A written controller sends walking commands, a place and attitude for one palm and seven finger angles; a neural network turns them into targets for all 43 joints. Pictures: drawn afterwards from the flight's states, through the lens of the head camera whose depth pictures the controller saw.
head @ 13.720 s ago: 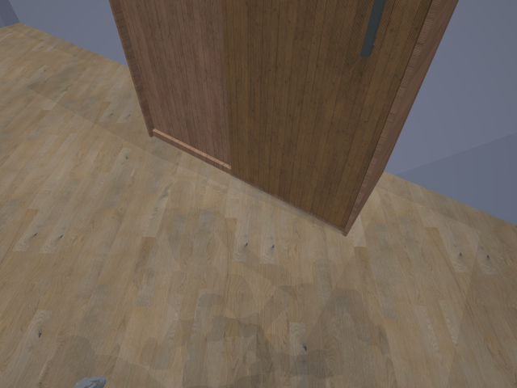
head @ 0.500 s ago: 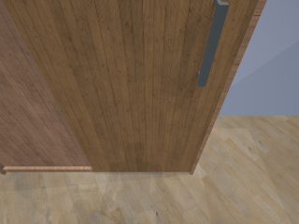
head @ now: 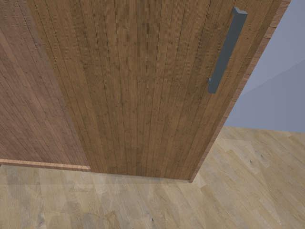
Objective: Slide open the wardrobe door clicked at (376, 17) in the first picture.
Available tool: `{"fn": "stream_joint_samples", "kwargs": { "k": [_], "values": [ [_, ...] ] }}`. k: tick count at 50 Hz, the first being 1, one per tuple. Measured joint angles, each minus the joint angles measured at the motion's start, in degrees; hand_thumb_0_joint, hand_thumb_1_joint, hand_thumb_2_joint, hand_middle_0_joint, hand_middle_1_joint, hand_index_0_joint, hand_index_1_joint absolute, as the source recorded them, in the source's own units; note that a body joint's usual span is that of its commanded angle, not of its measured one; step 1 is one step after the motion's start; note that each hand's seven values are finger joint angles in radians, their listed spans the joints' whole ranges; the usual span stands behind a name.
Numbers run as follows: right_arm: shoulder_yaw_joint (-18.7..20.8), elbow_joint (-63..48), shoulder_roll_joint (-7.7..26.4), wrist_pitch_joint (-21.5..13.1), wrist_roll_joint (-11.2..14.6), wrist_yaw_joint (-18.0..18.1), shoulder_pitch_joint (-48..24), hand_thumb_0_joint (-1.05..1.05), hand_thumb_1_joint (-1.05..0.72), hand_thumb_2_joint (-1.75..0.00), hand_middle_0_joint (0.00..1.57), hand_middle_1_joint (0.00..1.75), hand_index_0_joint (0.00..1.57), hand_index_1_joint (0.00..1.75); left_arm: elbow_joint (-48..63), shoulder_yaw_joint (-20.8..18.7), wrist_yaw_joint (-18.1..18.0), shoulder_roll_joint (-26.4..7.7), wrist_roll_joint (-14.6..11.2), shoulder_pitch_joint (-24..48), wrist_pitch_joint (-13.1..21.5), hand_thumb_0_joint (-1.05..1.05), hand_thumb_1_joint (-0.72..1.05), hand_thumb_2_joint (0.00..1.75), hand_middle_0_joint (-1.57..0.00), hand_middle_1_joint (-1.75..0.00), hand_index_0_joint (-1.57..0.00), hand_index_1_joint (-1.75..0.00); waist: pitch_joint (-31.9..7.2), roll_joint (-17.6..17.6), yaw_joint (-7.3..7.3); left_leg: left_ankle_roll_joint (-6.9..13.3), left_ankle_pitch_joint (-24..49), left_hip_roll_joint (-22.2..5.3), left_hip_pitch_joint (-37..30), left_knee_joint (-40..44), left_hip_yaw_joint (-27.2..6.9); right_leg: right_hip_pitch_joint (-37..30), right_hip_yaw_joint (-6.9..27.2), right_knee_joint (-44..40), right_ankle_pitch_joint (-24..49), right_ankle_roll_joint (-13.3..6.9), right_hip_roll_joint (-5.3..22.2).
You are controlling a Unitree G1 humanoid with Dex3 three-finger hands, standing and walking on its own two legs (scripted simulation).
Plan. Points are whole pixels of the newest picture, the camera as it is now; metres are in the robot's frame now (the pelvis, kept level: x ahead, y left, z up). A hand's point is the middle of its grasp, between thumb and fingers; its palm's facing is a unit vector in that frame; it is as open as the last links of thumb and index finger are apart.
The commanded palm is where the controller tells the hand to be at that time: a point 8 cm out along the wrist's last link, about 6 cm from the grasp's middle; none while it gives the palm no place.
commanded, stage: look again from close up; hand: right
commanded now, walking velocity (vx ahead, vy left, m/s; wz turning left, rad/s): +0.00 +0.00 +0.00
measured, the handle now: (222, 54) +0.56 -0.16 +0.21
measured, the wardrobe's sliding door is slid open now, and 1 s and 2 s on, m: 0.00 0.00 0.00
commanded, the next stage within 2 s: shuffle to correct the standing spot in 0.64 s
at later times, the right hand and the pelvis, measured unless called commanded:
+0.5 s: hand out of the picture +0.02 -0.16 -0.17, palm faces +0.03 +0.98 -0.22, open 7.4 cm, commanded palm none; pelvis +0.01 +0.02 +0.00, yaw +0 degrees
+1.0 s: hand out of the picture +0.02 -0.17 -0.18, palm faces +0.08 +0.98 -0.19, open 7.4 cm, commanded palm none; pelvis +0.03 +0.01 +0.00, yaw -1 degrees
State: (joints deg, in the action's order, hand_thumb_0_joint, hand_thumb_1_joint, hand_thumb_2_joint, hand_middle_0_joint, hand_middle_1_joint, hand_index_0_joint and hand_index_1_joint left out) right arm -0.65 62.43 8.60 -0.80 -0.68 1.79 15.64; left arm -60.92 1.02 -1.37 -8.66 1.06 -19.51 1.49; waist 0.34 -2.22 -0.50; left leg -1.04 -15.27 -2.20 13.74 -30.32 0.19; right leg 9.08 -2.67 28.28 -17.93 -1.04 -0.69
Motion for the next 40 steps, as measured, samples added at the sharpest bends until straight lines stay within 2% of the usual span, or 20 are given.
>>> {"fn": "stream_joint_samples", "kwargs": {
  "k": [19, 40],
  "values": [
    [0.4, 0.6, 0.6, -0.1, 0.0, -0.4, -0.6, 0.01, -0.91, -0.90, 0.20, 0.30, 0.20, 0.29, -2.2, -0.5, -0.5, -2.0, -0.1, 3.9, 0.2, 0.00, 0.91, 0.90, -0.20, -0.30, -0.20, -0.29, 1.6, 1.4, 0.79, 0.9, 0.5, 0.8, -1.3, 1.8, 0.5, -1.7, 0.4, -2.7, 1.1, 1.1, 0.8],
    [0.8, 0.1, 2.3, -0.1, -0.1, -0.6, -2.6, 0.01, -0.91, -0.90, 0.20, 0.30, 0.20, 0.29, -3.1, -0.3, -0.3, -1.9, 0.1, 5.5, 0.0, 0.00, 0.91, 0.90, -0.20, -0.30, -0.20, -0.29, 1.8, 1.9, 0.96, 1.9, 0.9, 1.7, -1.9, 2.9, 1.5, -1.9, 1.3, -3.6, 1.6, 2.0, 1.7]
  ]
}}
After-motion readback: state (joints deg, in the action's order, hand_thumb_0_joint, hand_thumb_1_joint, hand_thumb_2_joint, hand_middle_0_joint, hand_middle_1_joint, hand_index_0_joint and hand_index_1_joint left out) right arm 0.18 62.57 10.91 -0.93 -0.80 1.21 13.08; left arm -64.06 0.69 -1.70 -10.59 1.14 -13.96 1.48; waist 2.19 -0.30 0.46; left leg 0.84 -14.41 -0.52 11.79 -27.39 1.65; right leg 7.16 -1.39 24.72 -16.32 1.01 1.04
